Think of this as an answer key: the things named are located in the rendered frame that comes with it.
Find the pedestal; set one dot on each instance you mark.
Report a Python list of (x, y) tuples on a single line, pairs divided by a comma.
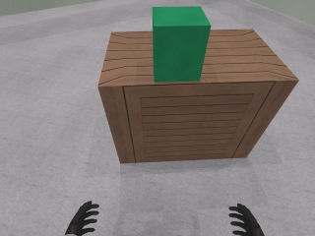
[(242, 87)]

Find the robot left hand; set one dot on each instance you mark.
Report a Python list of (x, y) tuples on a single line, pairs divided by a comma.
[(78, 222)]

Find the robot right hand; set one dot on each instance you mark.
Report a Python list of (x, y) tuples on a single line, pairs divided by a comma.
[(250, 225)]

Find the carton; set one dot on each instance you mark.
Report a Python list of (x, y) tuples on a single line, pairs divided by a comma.
[(180, 39)]

